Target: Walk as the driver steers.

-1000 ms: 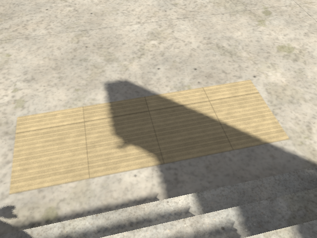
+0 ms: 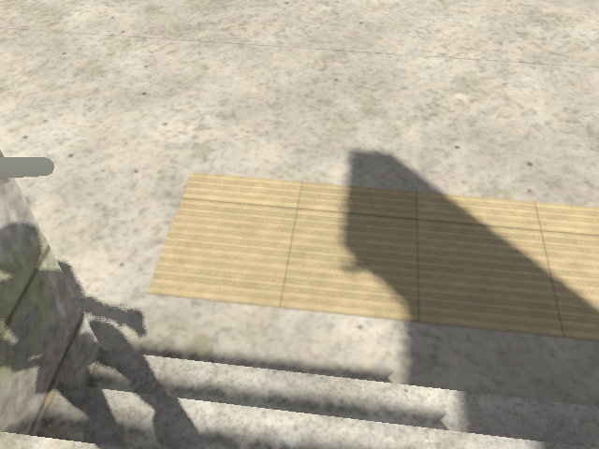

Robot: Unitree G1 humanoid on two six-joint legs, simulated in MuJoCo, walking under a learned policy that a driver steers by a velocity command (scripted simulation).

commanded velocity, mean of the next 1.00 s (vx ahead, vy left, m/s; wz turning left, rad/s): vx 0.12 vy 0.00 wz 0.01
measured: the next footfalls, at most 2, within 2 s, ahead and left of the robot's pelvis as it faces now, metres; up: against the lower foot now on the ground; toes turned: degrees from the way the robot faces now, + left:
right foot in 1.10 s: +0.21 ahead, -0.06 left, +0.00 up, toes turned -2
left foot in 1.64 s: +0.44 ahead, +0.11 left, -0.21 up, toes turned +2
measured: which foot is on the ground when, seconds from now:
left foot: down 0.00-1.00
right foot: down 0.00-0.84, up 0.86-1.00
